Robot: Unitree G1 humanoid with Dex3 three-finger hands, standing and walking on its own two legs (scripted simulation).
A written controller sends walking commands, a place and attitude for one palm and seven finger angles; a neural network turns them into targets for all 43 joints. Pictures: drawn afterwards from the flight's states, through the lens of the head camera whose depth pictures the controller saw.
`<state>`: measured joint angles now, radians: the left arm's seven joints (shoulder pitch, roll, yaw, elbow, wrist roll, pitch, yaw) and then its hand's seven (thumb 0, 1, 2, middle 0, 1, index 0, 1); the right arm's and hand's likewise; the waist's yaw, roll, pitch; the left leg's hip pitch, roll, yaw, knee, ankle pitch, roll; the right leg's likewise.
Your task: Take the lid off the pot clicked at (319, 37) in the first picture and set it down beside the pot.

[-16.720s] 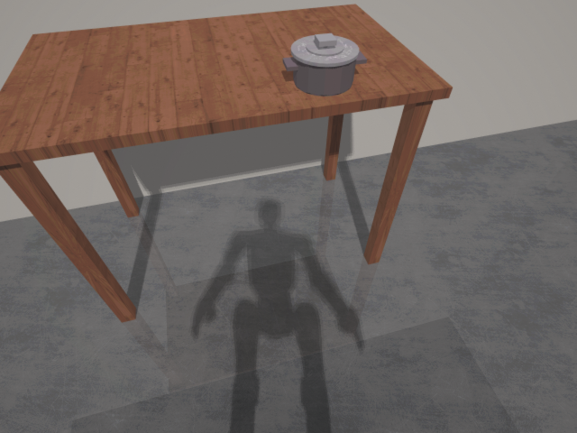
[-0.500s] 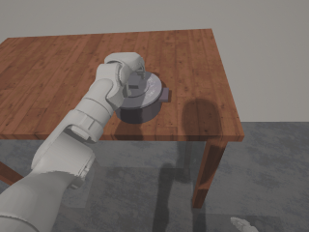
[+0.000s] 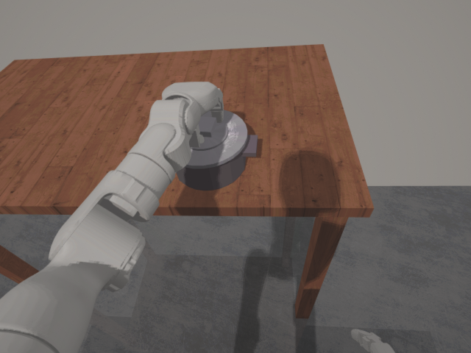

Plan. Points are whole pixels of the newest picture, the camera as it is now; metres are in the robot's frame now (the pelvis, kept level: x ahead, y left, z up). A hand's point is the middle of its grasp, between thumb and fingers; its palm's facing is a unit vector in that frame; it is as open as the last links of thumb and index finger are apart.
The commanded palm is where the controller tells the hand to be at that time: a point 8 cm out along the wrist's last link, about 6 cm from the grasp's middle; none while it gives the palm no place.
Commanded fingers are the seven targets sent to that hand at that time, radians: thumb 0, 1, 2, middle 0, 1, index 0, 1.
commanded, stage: close the fingers and squeeze the knob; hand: left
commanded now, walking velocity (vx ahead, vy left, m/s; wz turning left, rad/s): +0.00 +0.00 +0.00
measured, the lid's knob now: (202, 126) +0.48 +0.07 +0.14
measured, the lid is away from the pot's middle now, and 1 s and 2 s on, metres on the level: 0.00 0.01 0.02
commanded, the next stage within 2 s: lift the lid straight up in 0.52 s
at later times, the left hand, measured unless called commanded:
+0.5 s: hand (195, 130) +0.45 +0.08 +0.16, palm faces -0.30 +0.01 -0.95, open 8.2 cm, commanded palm +0.43 +0.08 +0.22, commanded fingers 0.00 0.62 1.05 -0.93 -1.06 -0.71 -0.87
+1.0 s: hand (189, 126) +0.45 +0.08 +0.17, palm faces -0.30 +0.00 -0.95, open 8.1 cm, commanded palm +0.43 +0.09 +0.25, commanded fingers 0.00 0.66 1.05 -0.96 -1.08 -0.73 -0.87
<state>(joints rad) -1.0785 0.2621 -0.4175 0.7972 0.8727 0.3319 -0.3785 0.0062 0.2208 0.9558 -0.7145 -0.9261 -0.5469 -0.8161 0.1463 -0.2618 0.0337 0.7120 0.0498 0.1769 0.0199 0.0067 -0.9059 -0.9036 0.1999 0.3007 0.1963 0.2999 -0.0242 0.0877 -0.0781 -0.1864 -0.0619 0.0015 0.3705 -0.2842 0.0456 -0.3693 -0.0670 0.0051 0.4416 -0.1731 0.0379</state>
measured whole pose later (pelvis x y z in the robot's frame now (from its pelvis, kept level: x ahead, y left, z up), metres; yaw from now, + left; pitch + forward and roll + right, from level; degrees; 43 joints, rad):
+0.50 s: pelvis +0.00 +0.00 +0.00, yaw +0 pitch +5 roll +1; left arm -1.09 0.26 -0.41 0.82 0.87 0.32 -0.38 0.00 0.28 0.92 -0.75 -0.97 -0.53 -0.78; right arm 0.14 -0.26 0.04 0.71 0.05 0.18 0.01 0.01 -0.91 -0.90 0.20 0.30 0.20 0.30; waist -0.02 0.08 -0.07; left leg -0.19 -0.07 0.00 0.37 -0.28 0.05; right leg -0.37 -0.07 0.01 0.45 -0.17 0.04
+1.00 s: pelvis -0.01 +0.00 +0.00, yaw +0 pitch +5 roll +1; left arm -1.11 0.29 -0.38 0.84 0.86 0.29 -0.41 -0.01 0.29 0.89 -0.84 -1.00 -0.53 -0.76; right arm 0.15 -0.26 0.04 0.73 0.05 0.14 0.00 0.01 -0.91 -0.90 0.20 0.30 0.20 0.30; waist -0.03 0.08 -0.06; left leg -0.18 -0.07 0.01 0.36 -0.27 0.05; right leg -0.36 -0.07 0.01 0.43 -0.16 0.04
